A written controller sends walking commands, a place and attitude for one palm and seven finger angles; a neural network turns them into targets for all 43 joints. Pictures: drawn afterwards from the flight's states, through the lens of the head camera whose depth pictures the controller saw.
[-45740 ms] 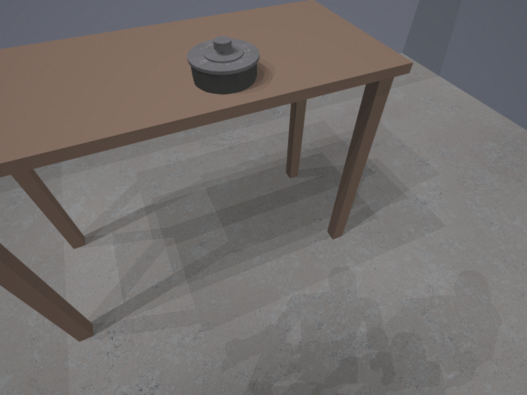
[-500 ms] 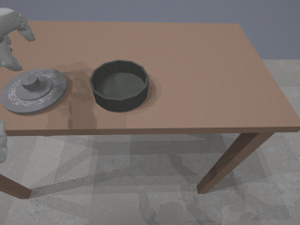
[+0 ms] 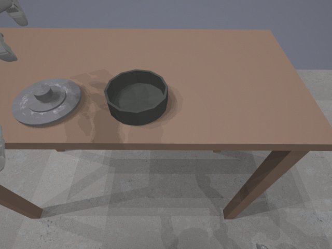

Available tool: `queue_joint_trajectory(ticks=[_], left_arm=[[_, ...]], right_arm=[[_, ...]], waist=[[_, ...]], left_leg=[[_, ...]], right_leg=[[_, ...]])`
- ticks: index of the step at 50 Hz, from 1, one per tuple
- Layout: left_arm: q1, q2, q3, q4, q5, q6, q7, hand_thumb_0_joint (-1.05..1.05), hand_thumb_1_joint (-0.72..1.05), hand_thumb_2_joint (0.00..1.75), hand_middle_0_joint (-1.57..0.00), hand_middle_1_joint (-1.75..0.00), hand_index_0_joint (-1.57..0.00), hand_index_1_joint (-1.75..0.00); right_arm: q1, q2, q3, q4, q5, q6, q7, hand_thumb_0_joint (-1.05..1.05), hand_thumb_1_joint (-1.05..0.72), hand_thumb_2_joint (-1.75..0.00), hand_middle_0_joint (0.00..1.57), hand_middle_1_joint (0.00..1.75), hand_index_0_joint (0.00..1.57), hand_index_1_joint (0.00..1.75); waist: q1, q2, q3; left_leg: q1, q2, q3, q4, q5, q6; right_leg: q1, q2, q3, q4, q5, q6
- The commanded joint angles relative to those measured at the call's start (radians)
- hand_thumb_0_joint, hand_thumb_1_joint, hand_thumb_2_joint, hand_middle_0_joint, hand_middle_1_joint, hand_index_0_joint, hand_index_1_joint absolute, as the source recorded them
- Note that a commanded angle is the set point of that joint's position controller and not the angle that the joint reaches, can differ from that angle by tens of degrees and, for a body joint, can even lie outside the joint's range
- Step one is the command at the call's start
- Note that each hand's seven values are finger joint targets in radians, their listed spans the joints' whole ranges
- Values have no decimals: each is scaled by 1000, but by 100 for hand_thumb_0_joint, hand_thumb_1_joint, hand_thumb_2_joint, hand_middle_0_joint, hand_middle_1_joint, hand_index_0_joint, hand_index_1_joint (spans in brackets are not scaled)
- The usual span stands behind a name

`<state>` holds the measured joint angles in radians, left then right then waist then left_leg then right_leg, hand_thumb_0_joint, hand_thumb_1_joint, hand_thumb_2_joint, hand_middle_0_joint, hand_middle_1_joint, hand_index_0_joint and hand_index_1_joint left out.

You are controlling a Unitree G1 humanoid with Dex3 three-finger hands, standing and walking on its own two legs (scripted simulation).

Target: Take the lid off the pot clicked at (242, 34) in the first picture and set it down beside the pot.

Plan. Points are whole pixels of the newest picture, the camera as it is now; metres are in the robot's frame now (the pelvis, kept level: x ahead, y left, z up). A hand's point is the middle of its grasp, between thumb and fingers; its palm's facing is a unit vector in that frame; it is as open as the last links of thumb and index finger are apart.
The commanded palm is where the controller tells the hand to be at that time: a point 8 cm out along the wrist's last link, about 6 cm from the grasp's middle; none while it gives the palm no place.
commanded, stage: raise the empty hand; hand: left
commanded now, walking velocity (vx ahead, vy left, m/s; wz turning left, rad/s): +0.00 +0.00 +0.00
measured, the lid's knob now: (43, 92) +0.48 +0.31 +0.11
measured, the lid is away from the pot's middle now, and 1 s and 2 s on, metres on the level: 0.24 0.24 0.24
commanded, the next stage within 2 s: draw the hand back to the body in 0.02 s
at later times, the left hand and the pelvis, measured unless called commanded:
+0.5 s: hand (6, 49) +0.44 +0.30 +0.26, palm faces -0.13 -0.06 -0.99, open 11.0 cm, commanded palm +0.39 +0.30 +0.32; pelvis +0.01 -0.01 +0.00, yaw -1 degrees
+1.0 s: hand (7, 33) +0.38 +0.23 +0.32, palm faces +0.46 -0.87 -0.17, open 10.5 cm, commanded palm +0.33 +0.28 +0.31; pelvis +0.01 -0.03 +0.01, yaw -2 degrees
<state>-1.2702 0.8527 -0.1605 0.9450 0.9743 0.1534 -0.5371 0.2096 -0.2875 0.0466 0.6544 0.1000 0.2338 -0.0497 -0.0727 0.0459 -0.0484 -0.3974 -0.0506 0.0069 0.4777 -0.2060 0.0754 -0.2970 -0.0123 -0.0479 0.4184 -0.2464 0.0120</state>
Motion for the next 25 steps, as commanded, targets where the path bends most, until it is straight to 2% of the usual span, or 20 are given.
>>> queue_joint_trajectory(ticks=[1,3,4,5,7,8,9,11,12,13,15,17,18,19,20,21,22,23,24,25], left_arm=[[-519,201,36,-128,24,2,38,0,-16,95,-52,-54,-52,-54],[-527,240,70,-178,23,-8,44,0,-16,95,-52,-54,-52,-54],[-548,241,69,-193,33,-6,46,0,-16,95,-52,-54,-52,-54],[-532,263,93,-178,34,-6,46,0,-16,95,-52,-54,-52,-54],[-463,235,70,-94,29,-2,39,0,-16,95,-52,-54,-52,-54],[-433,229,71,-133,14,-8,38,0,-16,95,-52,-54,-52,-54],[-441,237,79,-162,21,-7,40,0,-16,95,-52,-54,-52,-54],[-414,307,140,-233,18,-11,43,0,-16,95,-52,-54,-52,-54],[-401,314,146,-234,18,-11,44,0,-16,95,-52,-54,-52,-54],[-361,307,152,-262,3,-13,43,0,-16,95,-52,-54,-52,-54],[-324,368,217,-345,-4,-10,43,0,-16,95,-52,-54,-52,-54],[-273,348,217,-385,-20,-3,35,0,-16,95,-52,-54,-52,-54],[-212,338,221,-410,-38,0,34,0,-16,95,-52,-54,-52,-54],[-189,352,240,-425,-37,8,33,0,-16,95,-52,-54,-52,-54],[-151,360,254,-404,-42,12,31,0,-16,95,-52,-54,-52,-54],[-143,346,237,-423,-49,15,25,0,-16,95,-52,-54,-52,-54],[-145,344,240,-456,-57,20,23,0,-16,95,-52,-54,-52,-54],[-122,353,254,-492,-68,21,26,0,-16,95,-52,-54,-52,-54],[-167,386,279,-575,-61,23,29,0,-16,95,-52,-54,-52,-54],[-161,354,263,-589,-65,25,29,0,-16,95,-52,-54,-52,-54]], right_arm=[[1,-163,-45,-78,-7,-31,-16,0,-90,-90,20,30,20,30],[2,-170,-47,-90,-8,-39,-16,0,-90,-90,20,30,20,30],[0,-160,-47,-89,-14,-38,-13,0,-90,-90,20,30,20,30],[0,-161,-48,-88,-13,-37,-14,0,-90,-90,20,30,20,30],[1,-159,-43,-90,-9,-32,-16,0,-90,-90,20,30,20,30],[-3,-168,-45,-100,-5,-35,-13,0,-90,-90,20,30,20,30],[-15,-161,-45,-106,-8,-30,-12,0,-90,-90,20,30,20,30],[-22,-161,-45,-125,-10,-29,-12,0,-90,-90,20,30,20,30],[-28,-160,-45,-128,-9,-27,-15,0,-90,-90,20,30,20,30],[-28,-165,-46,-136,-6,-32,-12,0,-90,-90,20,30,20,30],[-47,-162,-49,-151,-7,-27,-8,0,-90,-90,20,30,20,30],[-63,-158,-48,-163,-5,-25,-6,0,-90,-90,20,30,20,30],[-67,-165,-51,-170,0,-30,-1,0,-90,-90,20,30,20,30],[-72,-158,-48,-173,-2,-26,1,0,-90,-90,20,30,20,30],[-74,-160,-47,-173,-1,-24,-1,0,-90,-90,20,30,20,30],[-86,-160,-43,-180,1,-20,-1,0,-90,-90,20,30,20,30],[-95,-158,-44,-185,3,-20,-2,0,-90,-90,20,30,20,30],[-99,-167,-49,-187,3,-22,-1,0,-90,-90,20,30,20,30],[-108,-157,-44,-195,2,-21,0,0,-90,-90,20,30,20,30],[-123,-151,-45,-197,2,-24,-2,0,-90,-90,20,30,20,30]], waist=[[-27,36,-331],[-17,58,-380],[-14,56,-422],[-12,54,-408],[-13,14,-336],[-6,30,-341],[-1,19,-365],[18,22,-412],[17,29,-405],[21,48,-403],[38,41,-450],[39,48,-429],[42,77,-417],[47,53,-420],[47,26,-383],[47,20,-367],[48,23,-364],[50,52,-373],[55,60,-429],[50,81,-416]], left_leg=[[311,25,-48,-36,259,-6],[332,24,-50,-24,328,-6],[346,21,-52,-20,349,-4],[337,23,-50,-16,363,-3],[288,22,-38,-28,302,-3],[289,25,-37,-25,330,-5],[295,27,-36,-29,327,-3],[299,22,-32,-21,366,5],[298,22,-29,-20,371,6],[307,26,-33,-8,433,5],[322,27,-33,-3,457,11],[328,30,-36,1,491,12],[344,35,-41,10,544,9],[338,37,-39,9,531,7],[316,36,-36,5,495,8],[300,32,-34,-4,452,8],[303,32,-35,-5,440,9],[327,35,-38,4,481,10],[343,34,-45,3,485,9],[358,30,-46,10,502,12]], right_leg=[[-31,53,0,-39,145,-61],[-4,51,3,-31,187,-67],[11,53,10,-26,195,-62],[10,53,8,-23,203,-62],[6,51,3,-27,188,-58],[20,48,4,-25,212,-62],[33,47,8,-20,204,-57],[82,45,18,-15,246,-56],[81,45,18,-14,250,-56],[82,45,16,-12,284,-61],[122,41,30,-5,301,-54],[112,39,27,-4,308,-54],[96,41,23,-5,322,-57],[112,38,28,0,312,-52],[103,39,21,-4,301,-51],[103,38,18,-7,284,-50],[106,35,22,-8,285,-52],[97,36,20,-10,300,-56],[125,33,30,0,291,-52],[98,34,26,-5,288,-54]])
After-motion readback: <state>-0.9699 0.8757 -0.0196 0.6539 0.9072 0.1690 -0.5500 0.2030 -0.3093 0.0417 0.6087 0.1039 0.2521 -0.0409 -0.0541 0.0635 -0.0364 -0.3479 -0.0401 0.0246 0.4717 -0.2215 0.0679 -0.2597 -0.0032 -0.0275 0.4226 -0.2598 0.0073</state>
